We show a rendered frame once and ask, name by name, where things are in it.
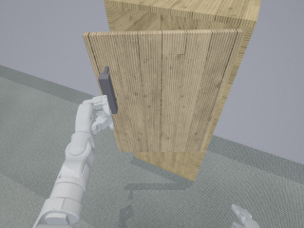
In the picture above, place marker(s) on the robot left hand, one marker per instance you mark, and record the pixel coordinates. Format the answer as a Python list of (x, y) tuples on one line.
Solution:
[(87, 120)]

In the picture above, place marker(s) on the left robot forearm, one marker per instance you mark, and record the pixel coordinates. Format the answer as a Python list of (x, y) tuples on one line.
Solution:
[(64, 205)]

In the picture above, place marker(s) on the handle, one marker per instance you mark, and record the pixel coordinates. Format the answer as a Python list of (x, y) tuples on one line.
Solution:
[(106, 86)]

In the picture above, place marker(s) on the cupboard door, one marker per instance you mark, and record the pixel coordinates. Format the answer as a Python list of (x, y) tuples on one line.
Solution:
[(167, 83)]

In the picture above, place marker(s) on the robot right hand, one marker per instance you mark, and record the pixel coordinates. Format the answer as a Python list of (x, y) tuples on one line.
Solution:
[(245, 217)]

